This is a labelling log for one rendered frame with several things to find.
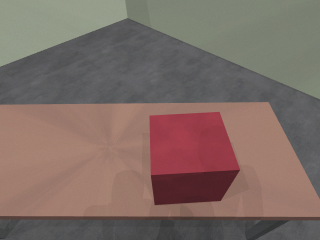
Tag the table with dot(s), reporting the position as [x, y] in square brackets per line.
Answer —
[93, 162]

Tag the carton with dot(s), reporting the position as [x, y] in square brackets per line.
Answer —
[191, 158]

